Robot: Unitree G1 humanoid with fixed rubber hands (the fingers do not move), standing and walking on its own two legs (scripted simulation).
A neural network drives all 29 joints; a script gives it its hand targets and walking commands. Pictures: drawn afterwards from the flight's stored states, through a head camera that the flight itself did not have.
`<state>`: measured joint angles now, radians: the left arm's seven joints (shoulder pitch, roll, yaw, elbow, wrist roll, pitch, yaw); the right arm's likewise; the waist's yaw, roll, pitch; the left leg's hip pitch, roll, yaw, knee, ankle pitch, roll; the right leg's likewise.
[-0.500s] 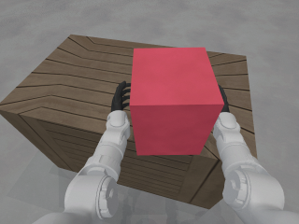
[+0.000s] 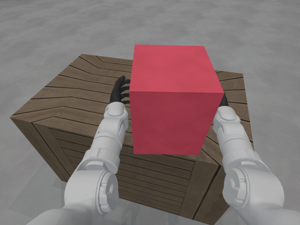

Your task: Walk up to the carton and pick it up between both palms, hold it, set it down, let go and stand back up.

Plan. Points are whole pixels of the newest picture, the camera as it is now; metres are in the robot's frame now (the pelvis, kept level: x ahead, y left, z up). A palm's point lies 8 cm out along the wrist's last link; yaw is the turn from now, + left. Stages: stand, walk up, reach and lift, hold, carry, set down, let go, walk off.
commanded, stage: reach and lift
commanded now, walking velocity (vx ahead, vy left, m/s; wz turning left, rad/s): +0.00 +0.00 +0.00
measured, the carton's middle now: (167, 101) +0.44 -0.04 +0.12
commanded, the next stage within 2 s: hold in 1.72 s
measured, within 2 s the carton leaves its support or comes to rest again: neither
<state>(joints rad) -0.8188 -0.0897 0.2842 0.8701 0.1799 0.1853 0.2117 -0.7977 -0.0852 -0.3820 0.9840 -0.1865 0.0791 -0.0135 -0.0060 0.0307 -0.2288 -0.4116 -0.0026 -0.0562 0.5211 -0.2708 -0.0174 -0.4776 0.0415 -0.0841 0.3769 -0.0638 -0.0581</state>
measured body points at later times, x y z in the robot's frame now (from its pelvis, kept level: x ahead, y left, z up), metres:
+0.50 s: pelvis -0.01 +0.01 +0.00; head -0.03 +0.01 +0.45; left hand +0.41 +0.14 +0.17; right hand +0.41 -0.16 +0.15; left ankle -0.01 +0.12 -0.74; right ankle +0.07 -0.08 -0.74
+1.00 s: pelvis -0.02 +0.02 +0.00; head -0.05 +0.03 +0.45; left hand +0.39 +0.17 +0.20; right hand +0.40 -0.12 +0.18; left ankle -0.01 +0.12 -0.74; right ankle +0.07 -0.08 -0.74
